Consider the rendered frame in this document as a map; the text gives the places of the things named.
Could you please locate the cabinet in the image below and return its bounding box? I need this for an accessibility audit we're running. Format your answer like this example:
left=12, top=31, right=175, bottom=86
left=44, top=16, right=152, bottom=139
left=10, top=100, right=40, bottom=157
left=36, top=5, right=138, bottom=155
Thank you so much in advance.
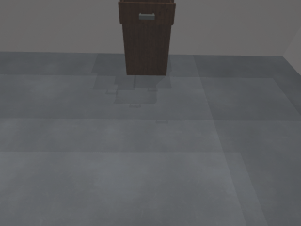
left=119, top=0, right=174, bottom=76

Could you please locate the handle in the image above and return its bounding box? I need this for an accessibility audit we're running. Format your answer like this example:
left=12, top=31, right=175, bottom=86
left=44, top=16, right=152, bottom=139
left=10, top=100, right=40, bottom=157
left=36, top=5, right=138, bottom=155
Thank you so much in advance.
left=139, top=13, right=155, bottom=20

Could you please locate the drawer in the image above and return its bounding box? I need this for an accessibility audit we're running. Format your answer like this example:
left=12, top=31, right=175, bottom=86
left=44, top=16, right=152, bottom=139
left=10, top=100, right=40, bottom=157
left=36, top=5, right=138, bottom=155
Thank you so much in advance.
left=118, top=0, right=176, bottom=25

